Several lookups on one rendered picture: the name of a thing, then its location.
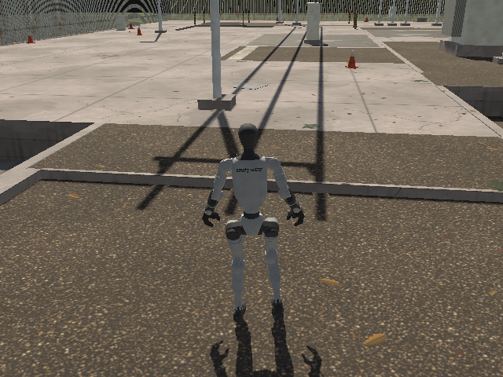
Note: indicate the right robot upper arm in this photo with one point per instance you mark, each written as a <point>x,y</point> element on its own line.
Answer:
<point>279,176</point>

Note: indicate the left robot foot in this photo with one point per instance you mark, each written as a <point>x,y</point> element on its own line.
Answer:
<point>238,314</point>

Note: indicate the right robot forearm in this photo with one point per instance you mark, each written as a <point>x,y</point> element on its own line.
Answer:
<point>292,202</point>

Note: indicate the left robot hand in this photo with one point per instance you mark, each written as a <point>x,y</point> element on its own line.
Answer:
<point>213,216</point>

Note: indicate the left robot forearm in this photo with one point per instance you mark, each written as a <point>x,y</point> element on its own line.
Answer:
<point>211,205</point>

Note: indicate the right robot hand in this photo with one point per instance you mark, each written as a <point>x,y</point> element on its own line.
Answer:
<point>300,215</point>

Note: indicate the left robot upper arm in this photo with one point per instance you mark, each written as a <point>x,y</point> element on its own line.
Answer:
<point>220,178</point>

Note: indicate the right robot thigh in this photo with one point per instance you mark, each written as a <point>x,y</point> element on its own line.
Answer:
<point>270,232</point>

